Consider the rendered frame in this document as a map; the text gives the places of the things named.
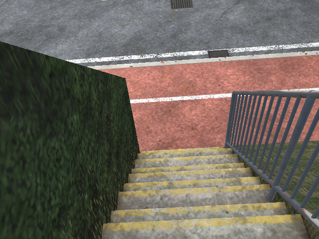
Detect stairs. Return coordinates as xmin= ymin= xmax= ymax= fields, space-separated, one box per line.
xmin=102 ymin=146 xmax=309 ymax=239

